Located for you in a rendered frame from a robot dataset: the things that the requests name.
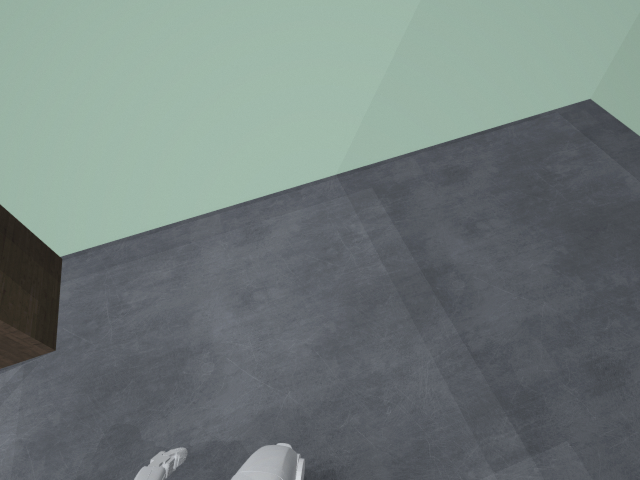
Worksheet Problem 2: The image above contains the cupboard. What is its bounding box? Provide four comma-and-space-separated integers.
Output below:
0, 205, 62, 369

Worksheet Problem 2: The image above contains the robot left hand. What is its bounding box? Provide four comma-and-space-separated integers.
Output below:
134, 448, 187, 480

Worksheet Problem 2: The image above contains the robot left thigh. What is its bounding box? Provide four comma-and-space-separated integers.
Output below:
231, 445, 305, 480

